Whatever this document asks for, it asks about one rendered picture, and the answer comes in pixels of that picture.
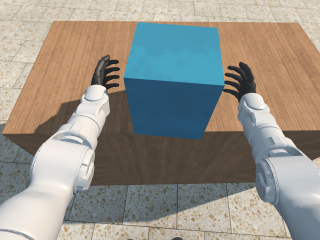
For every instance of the robot left upper arm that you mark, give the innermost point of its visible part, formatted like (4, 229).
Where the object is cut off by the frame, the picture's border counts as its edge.
(61, 169)

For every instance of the robot right forearm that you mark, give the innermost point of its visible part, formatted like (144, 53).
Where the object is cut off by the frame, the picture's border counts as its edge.
(262, 132)

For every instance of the right robot hand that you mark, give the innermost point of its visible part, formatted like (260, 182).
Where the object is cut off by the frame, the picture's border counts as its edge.
(246, 81)

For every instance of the left robot hand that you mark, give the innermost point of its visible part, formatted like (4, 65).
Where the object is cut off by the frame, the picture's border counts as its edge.
(100, 72)

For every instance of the robot right upper arm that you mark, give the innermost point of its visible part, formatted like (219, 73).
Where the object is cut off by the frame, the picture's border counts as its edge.
(292, 185)

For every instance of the carton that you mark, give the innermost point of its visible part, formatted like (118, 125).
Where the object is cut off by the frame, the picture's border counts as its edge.
(173, 79)

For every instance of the robot left forearm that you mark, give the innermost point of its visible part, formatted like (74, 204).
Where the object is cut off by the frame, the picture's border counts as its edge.
(86, 123)

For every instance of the pedestal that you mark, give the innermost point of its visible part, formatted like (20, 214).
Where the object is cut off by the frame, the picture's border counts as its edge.
(282, 58)

